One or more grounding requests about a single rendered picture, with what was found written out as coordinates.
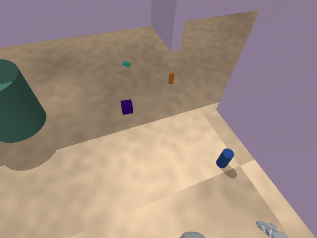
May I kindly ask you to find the right robot hand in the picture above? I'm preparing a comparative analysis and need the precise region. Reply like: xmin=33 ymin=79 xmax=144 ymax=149
xmin=256 ymin=221 xmax=289 ymax=238

